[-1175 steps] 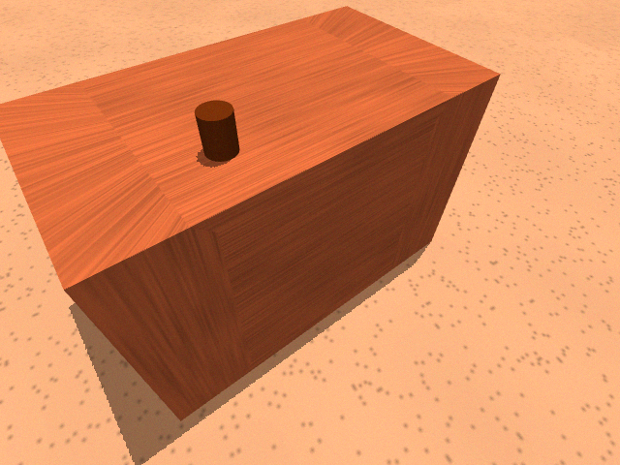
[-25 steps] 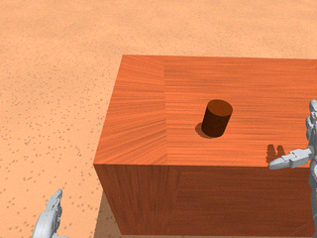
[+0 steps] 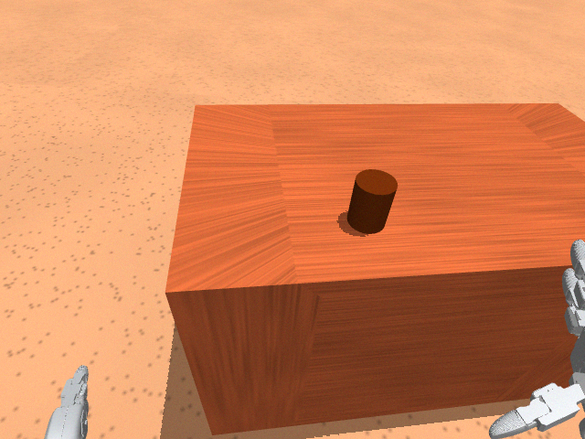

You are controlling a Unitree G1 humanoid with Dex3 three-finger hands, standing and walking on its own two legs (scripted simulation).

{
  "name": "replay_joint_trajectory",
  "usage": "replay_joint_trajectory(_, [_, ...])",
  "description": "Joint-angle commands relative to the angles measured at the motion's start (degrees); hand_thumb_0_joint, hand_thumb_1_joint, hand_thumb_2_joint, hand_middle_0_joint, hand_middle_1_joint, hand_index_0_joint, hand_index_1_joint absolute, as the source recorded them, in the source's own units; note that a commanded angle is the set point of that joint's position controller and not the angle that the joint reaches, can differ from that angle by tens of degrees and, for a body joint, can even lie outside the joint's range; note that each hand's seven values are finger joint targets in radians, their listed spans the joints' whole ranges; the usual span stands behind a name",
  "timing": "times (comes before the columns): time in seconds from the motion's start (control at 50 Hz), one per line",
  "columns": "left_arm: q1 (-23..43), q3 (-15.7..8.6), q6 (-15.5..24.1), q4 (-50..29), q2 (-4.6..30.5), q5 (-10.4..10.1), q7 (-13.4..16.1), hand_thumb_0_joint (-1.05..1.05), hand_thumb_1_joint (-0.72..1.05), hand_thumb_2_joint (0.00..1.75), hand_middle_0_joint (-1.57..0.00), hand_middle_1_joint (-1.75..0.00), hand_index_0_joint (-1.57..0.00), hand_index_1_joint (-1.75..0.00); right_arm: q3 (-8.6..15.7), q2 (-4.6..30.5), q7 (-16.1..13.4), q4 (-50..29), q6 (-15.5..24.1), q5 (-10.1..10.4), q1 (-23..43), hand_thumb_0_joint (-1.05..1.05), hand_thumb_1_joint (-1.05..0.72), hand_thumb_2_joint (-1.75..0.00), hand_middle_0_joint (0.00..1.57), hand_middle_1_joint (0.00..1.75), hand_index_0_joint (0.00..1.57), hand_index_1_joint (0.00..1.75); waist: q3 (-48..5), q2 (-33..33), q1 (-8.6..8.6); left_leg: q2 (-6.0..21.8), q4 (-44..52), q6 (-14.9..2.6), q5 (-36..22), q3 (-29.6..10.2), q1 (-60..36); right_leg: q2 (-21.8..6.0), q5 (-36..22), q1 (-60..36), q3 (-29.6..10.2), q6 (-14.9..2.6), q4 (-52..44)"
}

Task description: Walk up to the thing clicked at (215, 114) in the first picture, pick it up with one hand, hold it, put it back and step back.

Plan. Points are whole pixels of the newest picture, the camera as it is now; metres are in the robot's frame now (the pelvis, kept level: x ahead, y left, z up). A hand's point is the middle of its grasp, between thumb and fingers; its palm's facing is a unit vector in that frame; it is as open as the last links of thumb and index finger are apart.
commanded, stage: sink last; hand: right
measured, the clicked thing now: (370, 201) +0.52 -0.18 +0.04
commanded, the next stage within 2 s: home in 0.18 s
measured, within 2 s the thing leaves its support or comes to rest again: neither
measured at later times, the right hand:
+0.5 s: hand (529, 367) +0.16 -0.26 +0.11, palm faces +0.34 +0.87 -0.35, open 17.5 cm
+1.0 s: hand (402, 421) +0.17 -0.17 -0.08, palm faces +0.07 +0.98 -0.19, open 17.3 cm
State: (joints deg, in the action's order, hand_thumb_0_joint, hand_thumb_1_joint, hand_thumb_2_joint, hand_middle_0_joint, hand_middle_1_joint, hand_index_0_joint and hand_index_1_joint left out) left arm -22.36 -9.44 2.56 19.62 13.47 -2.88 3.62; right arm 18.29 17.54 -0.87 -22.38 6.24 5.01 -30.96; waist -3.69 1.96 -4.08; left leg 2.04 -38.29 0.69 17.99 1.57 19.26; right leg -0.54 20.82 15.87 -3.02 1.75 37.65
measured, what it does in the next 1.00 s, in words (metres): stands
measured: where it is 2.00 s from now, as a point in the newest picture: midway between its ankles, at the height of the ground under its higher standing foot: outside the picture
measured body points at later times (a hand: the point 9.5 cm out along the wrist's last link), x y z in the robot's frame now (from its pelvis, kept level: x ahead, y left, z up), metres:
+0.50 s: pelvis -0.02 +0.00 +0.00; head -0.04 +0.00 +0.45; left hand +0.14 +0.23 -0.05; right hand +0.14 -0.30 +0.13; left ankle +0.03 +0.12 -0.72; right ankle -0.01 -0.14 -0.72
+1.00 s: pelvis +0.00 +0.00 +0.00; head +0.02 -0.02 +0.45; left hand +0.16 +0.22 -0.08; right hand +0.17 -0.23 -0.07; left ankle +0.03 +0.12 -0.72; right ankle -0.01 -0.14 -0.72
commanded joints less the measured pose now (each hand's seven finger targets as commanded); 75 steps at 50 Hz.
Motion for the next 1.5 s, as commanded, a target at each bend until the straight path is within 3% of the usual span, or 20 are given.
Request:
replay_joint_trajectory(0.0, [4.22,-2.71,4.20,-4.30,5.58,0.63,0.10,0.00,-0.52,0.05,-0.05,-0.05,-0.05,-0.05,10.45,14.63,-1.67,-11.52,5.54,0.00,10.53,0.00,0.60,-0.05,0.05,0.06,0.05,0.06,5.86,3.10,2.48,0.25,9.88,-0.14,3.55,-0.02,1.04,2.56,1.23,7.06,4.93,-2.56,-7.95])
replay_joint_trajectory(0.08, [8.56,-2.32,6.35,-8.76,6.89,1.55,0.35,0.00,-0.54,0.06,-0.05,-0.05,-0.05,-0.05,14.08,16.20,-2.12,-7.72,7.88,-0.39,7.97,0.00,0.57,-0.05,0.05,0.06,0.05,0.06,1.04,-2.40,0.43,1.33,11.78,0.07,6.82,-1.66,-2.41,2.76,0.12,6.62,4.81,-2.39,-6.17])
replay_joint_trajectory(0.1, [7.54,0.35,6.50,-6.82,3.97,1.64,0.09,0.00,-0.54,0.06,-0.05,-0.05,-0.05,-0.05,11.82,13.75,-1.77,-7.53,8.67,-0.43,8.12,0.00,0.59,-0.05,0.05,0.06,0.05,0.06,2.24,-3.12,0.32,1.65,12.36,0.11,7.83,-2.34,-2.12,2.68,-0.15,6.71,4.97,-2.30,-6.00])
replay_joint_trajectory(0.14, [7.92,-2.39,6.81,-5.45,6.38,1.86,0.49,0.00,-0.55,0.07,-0.05,-0.04,-0.04,-0.05,14.60,16.05,-2.18,-4.64,9.66,-0.75,7.76,0.00,0.58,-0.05,0.05,0.06,0.05,0.06,1.52,-4.43,-0.16,1.53,12.28,0.12,7.50,-1.77,-2.82,2.51,-0.37,6.34,4.53,-2.27,-6.26])
replay_joint_trajectory(0.26, [9.67,-4.47,8.97,-10.72,10.63,1.71,1.04,0.00,-0.55,0.09,-0.05,-0.05,-0.04,-0.06,9.76,12.01,-1.83,-2.18,11.88,-1.22,8.72,0.00,0.55,-0.06,0.05,0.06,0.05,0.06,-0.69,-5.98,1.12,-0.66,10.43,-0.12,2.39,1.45,-4.39,1.36,-1.82,3.30,3.68,-2.31,-9.50])
replay_joint_trajectory(0.32, [6.19,1.64,8.81,-6.69,3.95,1.41,0.17,0.00,-0.31,0.33,-0.13,-0.18,-0.13,-0.18,8.86,11.77,-1.38,-1.22,12.83,-1.38,8.96,0.00,0.52,-0.08,0.06,0.06,0.06,0.06,4.64,-4.41,-0.02,-0.28,12.43,-0.19,6.33,1.13,-3.20,2.00,0.76,4.43,4.40,-2.19,-10.59])
replay_joint_trajectory(0.44, [8.08,8.70,9.23,0.29,-2.32,1.26,-1.28,0.00,0.17,0.58,-0.14,-0.21,-0.15,-0.21,1.55,6.84,-0.14,1.33,13.15,-1.68,6.41,0.00,0.54,-0.06,0.05,0.05,0.05,0.05,9.94,4.06,0.08,-1.35,11.97,-0.81,7.24,1.80,-2.40,1.76,5.15,7.39,4.06,-1.96,-14.07])
replay_joint_trajectory(0.56, [9.86,-0.91,10.32,2.87,8.91,2.24,-0.64,0.00,0.54,0.69,-0.16,-0.24,-0.16,-0.24,-2.36,4.86,-0.07,7.07,11.15,-2.42,3.06,0.00,0.50,-0.08,0.06,0.06,0.06,0.06,2.65,2.10,3.65,-2.19,10.64,-1.01,-0.73,2.85,-3.36,0.70,-1.70,3.01,2.98,-1.57,-13.07])
replay_joint_trajectory(0.6, [12.66,-1.30,10.93,0.62,9.56,2.46,-0.34,0.00,0.65,0.76,-0.18,-0.25,-0.17,-0.26,-3.79,4.14,-0.59,9.54,10.55,-3.21,4.29,0.00,0.52,-0.07,0.06,0.06,0.06,0.06,0.15,-0.59,3.78,-2.30,10.11,-0.93,-2.35,3.26,-4.33,0.07,-3.26,1.38,1.75,-1.44,-12.89])
replay_joint_trajectory(0.64, [13.98,0.38,10.97,-0.54,8.21,2.54,0.23,0.00,0.80,0.85,-0.19,-0.28,-0.19,-0.28,-6.43,2.77,-1.12,13.76,9.65,-3.75,5.76,0.00,0.53,-0.07,0.06,0.06,0.06,0.06,-1.16,-3.92,4.19,-2.18,10.24,-0.73,-3.97,3.26,-4.93,0.07,-5.40,0.38,1.65,-1.81,-11.84])
replay_joint_trajectory(0.7, [15.07,9.67,10.46,0.67,-2.08,2.20,0.05,0.00,0.89,0.90,-0.20,-0.29,-0.20,-0.30,-11.45,-1.08,-0.93,21.59,8.63,-4.35,9.06,0.00,0.57,-0.05,0.05,0.05,0.05,0.05,1.34,-4.65,3.88,-1.75,10.76,-0.59,-0.93,2.50,-3.16,0.56,-2.63,2.98,2.82,-2.35,-10.95])
replay_joint_trajectory(0.76, [14.56,10.18,9.91,3.01,-1.82,2.53,0.65,0.00,0.90,0.90,-0.20,-0.30,-0.20,-0.30,-15.51,-2.27,-0.72,28.68,7.88,-4.90,12.34,0.00,0.53,-0.06,0.05,0.06,0.05,0.06,1.53,-3.49,4.96,-1.17,11.01,-0.56,1.45,1.51,-1.47,1.33,-0.39,4.18,4.09,-2.52,-10.23])
replay_joint_trajectory(0.82, [10.61,7.88,9.39,4.15,1.65,2.77,1.11,0.00,0.90,0.90,-0.20,-0.30,-0.20,-0.30,-14.24,-0.16,-1.41,32.38,6.78,-5.12,13.00,0.00,0.51,-0.08,0.06,0.06,0.06,0.06,-2.97,0.00,4.78,-1.20,9.40,-0.70,-5.85,1.55,-3.78,1.50,-6.62,2.31,4.34,-2.04,-9.55])
replay_joint_trajectory(0.88, [12.05,7.03,8.79,9.19,5.65,3.56,0.87,0.00,0.90,0.90,-0.20,-0.30,-0.20,-0.30,-7.97,4.14,-3.80,31.99,5.94,-5.23,15.08,0.00,0.53,-0.06,0.05,0.06,0.05,0.06,-4.93,3.03,2.05,-1.51,7.92,-1.00,-9.77,1.22,-6.54,1.69,-10.58,3.04,4.14,-1.43,-7.86])
replay_joint_trajectory(0.94, [12.37,7.88,8.73,8.86,4.26,3.30,0.81,0.00,0.90,0.90,-0.20,-0.30,-0.20,-0.30,-11.45,0.87,-4.39,38.96,4.34,-5.55,15.14,0.00,0.53,-0.06,0.05,0.06,0.05,0.06,-3.27,1.20,4.46,-1.80,8.08,-0.90,-10.40,1.25,-6.21,1.33,-10.60,3.64,4.23,-1.51,-7.56])
replay_joint_trajectory(1.1, [13.19,7.19,6.76,9.39,4.61,3.22,0.25,0.00,0.90,0.90,-0.20,-0.30,-0.20,-0.30,-16.23,-3.31,-5.11,39.40,2.10,-5.08,16.31,0.00,0.53,-0.07,0.06,0.06,0.06,0.06,-2.65,-2.70,4.80,-2.18,7.83,-0.64,-14.14,1.82,-5.73,0.73,-14.38,2.35,4.13,-1.76,-6.77])
replay_joint_trajectory(1.32, [12.73,6.31,4.20,10.09,5.67,2.95,0.04,0.00,0.90,0.90,-0.20,-0.30,-0.20,-0.30,-14.81,-1.10,-6.01,38.91,-0.32,-5.16,17.55,0.00,0.54,-0.06,0.05,0.05,0.05,0.05,-6.34,-2.06,4.12,-2.40,5.80,-0.77,-19.30,1.49,-6.91,0.37,-21.30,0.60,4.31,-1.21,-5.52])
replay_joint_trajectory(1.34, [9.36,4.41,2.27,17.81,15.70,6.28,-1.08,0.00,0.90,0.90,-0.20,-0.30,-0.20,-0.30,-12.22,13.06,-3.93,50.93,-1.10,-8.80,14.39,0.00,0.52,-0.07,0.06,0.06,0.06,0.06,-7.92,1.38,3.88,4.05,0.67,-3.48,-29.79,-4.10,-10.95,-4.28,-32.64,-0.49,-0.31,-2.92,-3.33])
replay_joint_trajectory(1.36, [9.01,4.08,1.24,18.45,15.88,6.22,-1.37,0.00,0.90,0.90,-0.20,-0.30,-0.20,-0.30,-11.91,13.32,-3.10,52.63,-1.68,-8.51,13.24,0.00,0.55,-0.06,0.05,0.05,0.05,0.05,-9.98,0.57,4.03,4.44,0.51,-4.59,-32.10,-4.21,-11.04,-4.42,-33.14,-2.70,-0.46,-3.49,-2.34])
replay_joint_trajectory(1.48, [12.60,5.54,-0.22,21.45,14.57,4.75,-2.78,0.00,0.90,0.90,-0.20,-0.30,-0.20,-0.30,-15.00,9.79,-0.65,59.18,-1.84,-6.95,19.66,0.00,0.58,-0.04,0.05,0.05,0.05,0.05,0.00,-1.56,4.56,3.73,6.22,-3.81,-17.17,-4.37,-5.09,-3.98,-16.13,-0.16,-1.64,-4.08,-7.14])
